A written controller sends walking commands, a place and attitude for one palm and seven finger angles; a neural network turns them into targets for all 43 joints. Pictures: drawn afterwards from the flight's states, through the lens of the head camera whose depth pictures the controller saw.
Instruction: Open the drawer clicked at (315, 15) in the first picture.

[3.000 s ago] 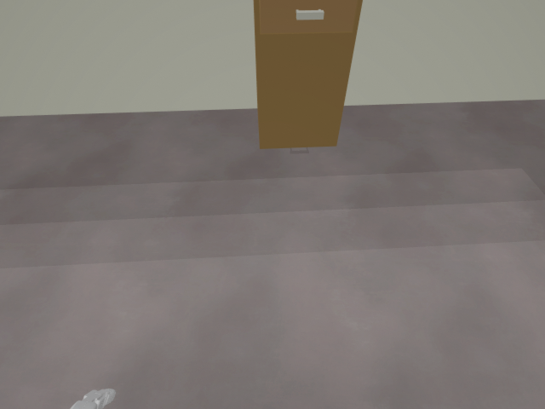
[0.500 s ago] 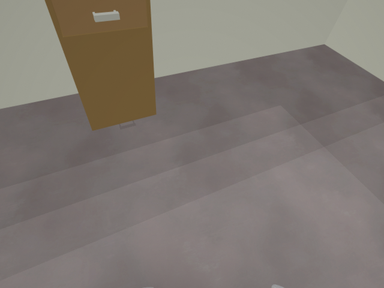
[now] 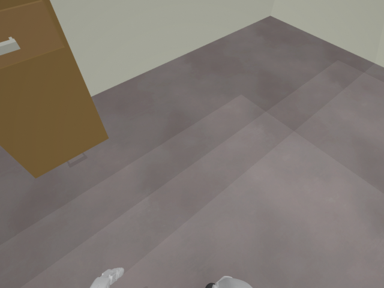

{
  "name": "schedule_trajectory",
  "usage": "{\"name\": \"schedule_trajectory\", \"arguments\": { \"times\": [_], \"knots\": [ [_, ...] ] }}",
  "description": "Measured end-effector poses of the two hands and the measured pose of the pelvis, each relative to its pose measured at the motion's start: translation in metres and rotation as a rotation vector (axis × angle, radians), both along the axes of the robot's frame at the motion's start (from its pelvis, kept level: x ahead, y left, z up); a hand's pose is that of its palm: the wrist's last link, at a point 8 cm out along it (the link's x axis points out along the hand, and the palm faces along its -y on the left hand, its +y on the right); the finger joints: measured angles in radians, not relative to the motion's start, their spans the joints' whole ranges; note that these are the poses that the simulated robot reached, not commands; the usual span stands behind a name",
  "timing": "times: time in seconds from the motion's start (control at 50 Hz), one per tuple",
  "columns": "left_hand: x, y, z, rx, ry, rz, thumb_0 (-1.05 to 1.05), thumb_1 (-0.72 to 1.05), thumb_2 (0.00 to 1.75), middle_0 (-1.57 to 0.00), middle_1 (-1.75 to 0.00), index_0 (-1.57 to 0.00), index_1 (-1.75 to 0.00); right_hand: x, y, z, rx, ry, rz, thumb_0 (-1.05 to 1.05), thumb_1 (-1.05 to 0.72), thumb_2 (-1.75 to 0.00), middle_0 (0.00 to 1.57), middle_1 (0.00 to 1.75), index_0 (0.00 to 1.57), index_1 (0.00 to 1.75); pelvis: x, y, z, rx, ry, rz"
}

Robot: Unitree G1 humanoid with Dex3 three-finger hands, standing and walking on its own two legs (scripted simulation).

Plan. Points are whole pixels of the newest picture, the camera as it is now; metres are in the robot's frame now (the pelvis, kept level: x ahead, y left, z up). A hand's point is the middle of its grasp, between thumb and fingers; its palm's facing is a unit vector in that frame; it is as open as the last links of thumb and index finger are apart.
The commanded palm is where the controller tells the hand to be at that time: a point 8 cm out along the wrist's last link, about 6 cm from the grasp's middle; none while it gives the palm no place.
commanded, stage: walk to a spot facing it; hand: left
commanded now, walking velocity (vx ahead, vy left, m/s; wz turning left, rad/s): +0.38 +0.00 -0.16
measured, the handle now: out of the picture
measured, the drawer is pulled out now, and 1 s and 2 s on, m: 0.00 0.00 0.00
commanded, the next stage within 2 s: turn to face it in 0.66 s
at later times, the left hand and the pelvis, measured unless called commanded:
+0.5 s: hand (101, 268) +0.20 +0.22 -0.17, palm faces +0.01 -0.99 -0.14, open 7.3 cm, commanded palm none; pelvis +0.24 +0.05 +0.01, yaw -4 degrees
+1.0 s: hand (151, 139) +0.57 +0.13 -0.14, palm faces -0.20 -0.95 -0.23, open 7.3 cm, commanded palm none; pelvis +0.42 -0.02 +0.00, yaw -9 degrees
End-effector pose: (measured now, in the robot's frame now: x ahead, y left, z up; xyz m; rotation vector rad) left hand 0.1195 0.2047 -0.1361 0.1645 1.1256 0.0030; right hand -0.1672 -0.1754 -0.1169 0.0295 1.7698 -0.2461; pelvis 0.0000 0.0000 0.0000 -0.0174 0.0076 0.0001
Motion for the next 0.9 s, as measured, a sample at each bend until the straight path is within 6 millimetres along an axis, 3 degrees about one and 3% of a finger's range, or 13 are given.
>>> {"name": "schedule_trajectory", "arguments": {
  "times": [0.06, 0.2, 0.28, 0.38, 0.44, 0.52, 0.58, 0.7, 0.78, 0.9],
  "knots": [
    [0.017, -0.005, 0.002, 0.000, -0.013, 0.042, 0.00, 0.91, 0.90, -0.20, -0.30, -0.20, -0.30, 0.051, -0.010, -0.006, 0.007, -0.041, 0.007, 0.01, -0.90, -0.90, 0.20, 0.30, 0.20, 0.30, 0.029, -0.008, 0.003, 0.005, -0.014, -0.001],
    [0.026, 0.030, 0.023, 0.104, 0.069, 0.112, -0.04, 0.96, 0.90, -0.21, -0.30, -0.21, -0.30, 0.243, -0.045, -0.008, -0.066, -0.395, 0.103, 0.01, -0.91, -0.90, 0.20, 0.30, 0.20, 0.30, 0.090, -0.006, 0.020, 0.002, -0.005, -0.018],
    [0.026, 0.042, 0.022, 0.106, 0.161, 0.127, -0.02, 0.94, 0.90, -0.20, -0.30, -0.20, -0.30, 0.331, -0.062, 0.002, -0.126, -0.522, 0.151, 0.03, -0.95, -0.90, 0.20, 0.30, 0.20, 0.30, 0.127, 0.005, 0.022, -0.002, 0.000, -0.023],
    [0.033, 0.053, 0.005, 0.060, 0.264, 0.173, -0.01, 0.93, 0.90, -0.20, -0.30, -0.20, -0.30, 0.426, -0.054, 0.010, -0.153, -0.607, 0.238, 0.02, -0.94, -0.90, 0.19, 0.30, 0.19, 0.30, 0.181, 0.024, 0.014, -0.013, -0.004, -0.023],
    [0.044, 0.061, -0.010, 0.033, 0.337, 0.180, 0.00, 0.92, 0.90, -0.20, -0.30, -0.20, -0.30, 0.471, -0.040, 0.008, -0.175, -0.651, 0.264, 0.01, -0.93, -0.90, 0.19, 0.30, 0.19, 0.30, 0.213, 0.038, 0.003, -0.001, -0.014, -0.042],
    [0.088, 0.070, -0.007, 0.025, 0.361, 0.129, 0.00, 0.92, 0.90, -0.20, -0.30, -0.20, -0.30, 0.487, -0.021, 0.012, -0.174, -0.660, 0.213, 0.01, -0.92, -0.90, 0.19, 0.30, 0.20, 0.30, 0.247, 0.048, 0.010, 0.004, -0.033, -0.083],
    [0.142, 0.073, 0.002, 0.030, 0.306, 0.093, 0.01, 0.92, 0.90, -0.20, -0.30, -0.20, -0.30, 0.478, -0.010, 0.013, -0.167, -0.596, 0.147, 0.00, -0.92, -0.90, 0.20, 0.30, 0.20, 0.30, 0.271, 0.050, 0.019, 0.008, -0.037, -0.106],
    [0.256, 0.065, 0.016, 0.045, 0.177, 0.022, 0.01, 0.92, 0.90, -0.20, -0.30, -0.20, -0.30, 0.449, -0.011, 0.008, -0.153, -0.418, 0.034, 0.00, -0.94, -0.90, 0.20, 0.30, 0.20, 0.30, 0.318, 0.043, 0.026, 0.021, -0.028, -0.163],
    [0.331, 0.048, 0.023, 0.074, 0.118, -0.059, 0.01, 0.93, 0.90, -0.20, -0.30, -0.20, -0.30, 0.437, -0.011, -0.002, -0.121, -0.320, -0.054, 0.00, -0.93, -0.90, 0.20, 0.30, 0.20, 0.30, 0.350, 0.030, 0.022, 0.033, -0.024, -0.208],
    [0.431, 0.002, 0.016, 0.130, -0.008, -0.165, 0.00, 0.92, 0.90, -0.20, -0.30, -0.20, -0.30, 0.438, -0.020, -0.030, -0.047, -0.195, -0.147, 0.01, -0.91, -0.90, 0.20, 0.30, 0.20, 0.30, 0.400, -0.009, -0.001, 0.047, -0.025, -0.220]
  ]
}}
